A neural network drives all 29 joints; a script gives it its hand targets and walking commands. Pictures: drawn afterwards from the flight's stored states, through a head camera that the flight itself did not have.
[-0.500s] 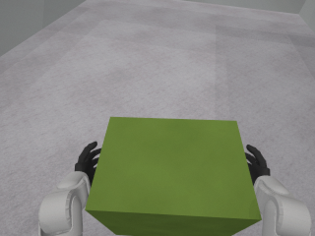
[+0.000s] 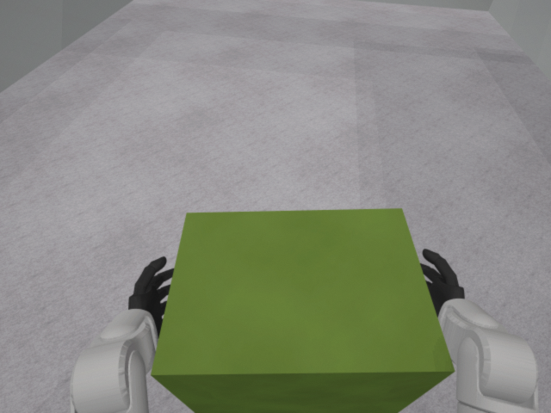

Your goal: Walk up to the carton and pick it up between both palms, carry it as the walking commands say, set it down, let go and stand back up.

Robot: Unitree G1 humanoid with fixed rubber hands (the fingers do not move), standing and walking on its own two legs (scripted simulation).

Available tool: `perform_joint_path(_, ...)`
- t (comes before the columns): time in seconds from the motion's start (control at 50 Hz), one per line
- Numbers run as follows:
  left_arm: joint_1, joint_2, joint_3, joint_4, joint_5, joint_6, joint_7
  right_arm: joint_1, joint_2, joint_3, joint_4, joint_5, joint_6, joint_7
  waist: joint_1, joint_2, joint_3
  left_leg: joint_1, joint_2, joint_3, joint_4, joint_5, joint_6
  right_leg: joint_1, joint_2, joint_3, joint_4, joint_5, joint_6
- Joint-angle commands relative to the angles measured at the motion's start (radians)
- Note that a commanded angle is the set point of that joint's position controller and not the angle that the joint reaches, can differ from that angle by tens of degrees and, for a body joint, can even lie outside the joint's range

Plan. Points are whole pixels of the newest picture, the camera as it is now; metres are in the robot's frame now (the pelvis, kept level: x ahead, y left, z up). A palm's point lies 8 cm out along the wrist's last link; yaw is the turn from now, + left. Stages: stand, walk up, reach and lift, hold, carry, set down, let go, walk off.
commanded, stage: carry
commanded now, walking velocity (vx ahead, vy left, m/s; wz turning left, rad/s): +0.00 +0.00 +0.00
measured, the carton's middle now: (295, 324) +0.26 +0.00 +0.00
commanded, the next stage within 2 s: none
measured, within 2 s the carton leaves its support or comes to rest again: neither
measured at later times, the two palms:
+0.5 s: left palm out of the picture +0.11 +0.17 +0.08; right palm out of the picture +0.09 -0.21 +0.09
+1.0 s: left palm out of the picture +0.08 +0.20 +0.08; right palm out of the picture +0.08 -0.18 +0.08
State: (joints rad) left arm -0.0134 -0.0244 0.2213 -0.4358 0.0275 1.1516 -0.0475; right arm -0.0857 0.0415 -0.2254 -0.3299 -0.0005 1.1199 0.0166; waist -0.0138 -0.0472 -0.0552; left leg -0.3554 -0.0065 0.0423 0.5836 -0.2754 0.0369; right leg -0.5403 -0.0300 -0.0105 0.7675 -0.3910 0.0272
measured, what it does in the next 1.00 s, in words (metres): walks backwards: right foot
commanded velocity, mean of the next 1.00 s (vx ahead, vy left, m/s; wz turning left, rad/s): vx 0.00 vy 0.00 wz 0.00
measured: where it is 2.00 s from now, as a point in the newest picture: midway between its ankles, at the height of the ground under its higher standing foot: outside the picture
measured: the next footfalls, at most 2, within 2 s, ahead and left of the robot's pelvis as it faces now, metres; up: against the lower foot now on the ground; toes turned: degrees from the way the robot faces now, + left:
right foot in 0.28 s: -0.10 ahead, -0.13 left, +0.00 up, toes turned -3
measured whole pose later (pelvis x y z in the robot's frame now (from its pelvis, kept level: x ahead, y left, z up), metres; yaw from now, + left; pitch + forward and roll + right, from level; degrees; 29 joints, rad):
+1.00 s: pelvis -0.17 +0.01 +0.00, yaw +0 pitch +3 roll -2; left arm -0.08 0.00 0.20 -0.33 0.01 1.17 -0.04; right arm -0.07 0.03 -0.22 -0.33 -0.04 1.15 0.00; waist 0.01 0.01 -0.12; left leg -0.51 0.02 0.03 0.47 -0.08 0.02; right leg -0.37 -0.01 -0.05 0.54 -0.25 0.00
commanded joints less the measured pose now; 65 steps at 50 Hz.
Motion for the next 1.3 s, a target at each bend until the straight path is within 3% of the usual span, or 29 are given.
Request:
perform_joint_path(0.0,-0.523,-0.778,-0.826,-0.149,-0.334,-0.015,-0.168,-0.414,0.774,0.779,-0.221,0.297,0.014,0.196,0.001,0.159,-0.252,0.081,0.353,-0.249,-0.22,0.507,0.143,0.003,0.031,0.048,0.435,-0.132,-0.014)
perform_joint_path(0.04,-0.592,-0.788,-0.851,-0.168,-0.367,-0.022,-0.173,-0.424,0.781,0.774,-0.24,0.279,0.006,0.183,0.009,0.185,-0.246,0.071,0.252,-0.157,-0.261,0.138,0.092,-0.023,0.031,0.033,0.493,-0.035,-0.001)
perform_joint_path(0.06,-0.601,-0.771,-0.852,-0.172,-0.374,-0.022,-0.173,-0.413,0.771,0.77,-0.235,0.275,0.004,0.178,0.012,0.202,-0.242,0.083,0.225,-0.148,-0.277,0.022,0.084,-0.028,0.031,0.017,0.437,-0.023,0.009)
perform_joint_path(0.1,-0.566,-0.732,-0.85,-0.163,-0.369,-0.014,-0.167,-0.363,0.737,0.764,-0.214,0.267,0.01,0.17,0.011,0.214,-0.242,0.115,0.219,-0.18,-0.287,-0.016,0.086,0.003,0.027,-0.013,0.261,-0.041,0.014)
perform_joint_path(0.16,-0.487,-0.698,-0.822,-0.109,-0.345,0.0,-0.159,-0.32,0.696,0.762,-0.198,0.255,0.026,0.17,0.002,0.257,-0.267,0.138,0.244,-0.235,-0.305,0.01,0.096,0.131,0.043,-0.048,-0.019,-0.098,-0.018)
perform_joint_path(0.2,-0.461,-0.695,-0.8,-0.076,-0.334,0.005,-0.162,-0.316,0.686,0.758,-0.181,0.246,0.032,0.172,0.005,0.265,-0.274,0.127,0.245,-0.256,-0.299,0.003,0.083,0.228,0.055,-0.063,-0.227,-0.046,-0.042)
perform_joint_path(0.22,-0.45,-0.698,-0.791,-0.06,-0.327,0.006,-0.165,-0.317,0.686,0.759,-0.169,0.243,0.034,0.174,0.01,0.242,-0.277,0.104,0.222,-0.241,-0.281,-0.007,0.049,0.301,0.051,-0.063,-0.37,0.032,-0.05)
perform_joint_path(0.24,-0.444,-0.701,-0.783,-0.05,-0.321,0.006,-0.167,-0.318,0.69,0.763,-0.158,0.241,0.035,0.175,0.006,0.182,-0.273,0.066,0.186,-0.211,-0.247,-0.006,0.011,0.364,0.006,-0.014,-0.457,0.053,-0.053)
perform_joint_path(0.26,-0.437,-0.703,-0.775,-0.042,-0.315,0.006,-0.172,-0.33,0.697,0.771,-0.146,0.242,0.032,0.176,0.005,0.077,-0.289,0.007,0.147,-0.173,-0.175,0.037,-0.027,0.42,-0.104,0.113,-0.495,0.006,-0.055)
perform_joint_path(0.28,-0.436,-0.709,-0.771,-0.029,-0.297,-0.002,-0.175,-0.401,0.702,0.799,-0.186,0.257,0.03,0.179,0.01,-0.096,-0.232,-0.073,0.06,-0.076,-0.137,0.037,-0.073,0.33,-0.232,0.256,-0.508,-0.056,-0.106)
perform_joint_path(0.3,-0.473,-0.728,-0.763,-0.048,-0.29,-0.008,-0.177,-0.459,0.735,0.818,-0.194,0.272,0.032,0.182,0.013,-0.122,-0.158,-0.004,0.069,-0.039,-0.055,0.02,-0.072,0.152,-0.259,0.237,-0.55,-0.114,-0.12)
perform_joint_path(0.34,-0.513,-0.728,-0.763,-0.089,-0.281,-0.008,-0.168,-0.48,0.772,0.831,-0.178,0.302,0.036,0.191,0.004,-0.09,-0.121,0.091,0.056,-0.011,0.026,0.099,-0.072,0.033,-0.184,0.123,-0.55,-0.192,-0.1)
perform_joint_path(0.36,-0.512,-0.724,-0.757,-0.097,-0.277,-0.006,-0.163,-0.495,0.776,0.838,-0.192,0.318,0.037,0.194,0.002,-0.104,-0.113,0.102,0.06,-0.01,0.031,0.113,-0.066,0.022,-0.168,0.097,-0.54,-0.191,-0.093)
perform_joint_path(0.42,-0.457,-0.702,-0.733,-0.066,-0.251,0.003,-0.153,-0.475,0.754,0.829,-0.167,0.33,0.047,0.195,0.005,-0.046,-0.143,0.17,0.099,-0.065,-0.093,0.146,-0.052,0.059,-0.118,0.077,-0.454,-0.042,-0.071)
perform_joint_path(0.48,-0.482,-0.71,-0.747,-0.072,-0.268,0.012,-0.151,-0.475,0.741,0.808,-0.151,0.328,0.046,0.199,0.011,0.07,-0.161,0.041,0.136,-0.158,-0.233,-0.134,-0.041,0.14,-0.065,0.051,-0.389,-0.117,-0.061)
perform_joint_path(0.52,-0.501,-0.723,-0.758,-0.077,-0.285,0.017,-0.153,-0.467,0.749,0.803,-0.145,0.321,0.049,0.196,0.012,0.095,-0.168,0.012,0.135,-0.154,-0.254,-0.186,-0.048,0.15,-0.057,0.057,-0.383,-0.125,-0.066)
perform_joint_path(0.64,-0.532,-0.728,-0.778,-0.062,-0.309,0.021,-0.164,-0.431,0.746,0.777,-0.134,0.281,0.051,0.179,0.004,0.037,-0.204,0.118,0.086,-0.081,-0.155,-0.053,-0.056,0.043,-0.071,0.073,-0.456,-0.173,-0.062)
perform_joint_path(0.76,-0.554,-0.742,-0.783,-0.052,-0.321,0.019,-0.164,-0.444,0.752,0.768,-0.133,0.276,0.049,0.174,0.011,0.132,-0.228,0.036,0.142,-0.167,-0.277,-0.202,-0.036,0.112,-0.008,0.005,-0.323,-0.071,-0.063)
perform_joint_path(0.82,-0.552,-0.748,-0.781,-0.047,-0.322,0.015,-0.162,-0.451,0.754,0.773,-0.139,0.277,0.045,0.173,0.015,0.157,-0.257,-0.005,0.152,-0.171,-0.323,-0.247,-0.033,0.181,0.012,-0.018,-0.274,-0.025,-0.072)
perform_joint_path(0.96,-0.536,-0.733,-0.764,-0.041,-0.302,0.004,-0.161,-0.452,0.752,0.779,-0.147,0.268,0.038,0.172,0.01,0.048,-0.261,0.051,0.08,-0.083,-0.189,-0.084,-0.043,0.114,-0.04,0.048,-0.395,-0.132,-0.082)
perform_joint_path(1.02,-0.537,-0.725,-0.759,-0.04,-0.289,0.001,-0.159,-0.457,0.751,0.776,-0.14,0.268,0.036,0.175,0.006,0.029,-0.241,0.072,0.07,-0.077,-0.155,-0.061,-0.043,0.065,-0.054,0.06,-0.422,-0.176,-0.076)
perform_joint_path(1.18,-0.517,-0.713,-0.709,0.031,-0.238,-0.048,-0.152,-0.455,0.736,0.724,-0.059,0.236,-0.011,0.184,0.015,0.131,-0.243,-0.004,0.138,-0.172,-0.283,-0.186,-0.03,0.141,-0.012,0.013,-0.306,-0.057,-0.075)
perform_joint_path(1.28,-0.513,-0.711,-0.694,0.06,-0.219,-0.102,-0.154,-0.446,0.729,0.703,-0.035,0.204,-0.067,0.179,0.014,0.104,-0.26,0.02,0.135,-0.159,-0.255,-0.129,-0.028,0.144,-0.035,0.042,-0.338,-0.054,-0.077)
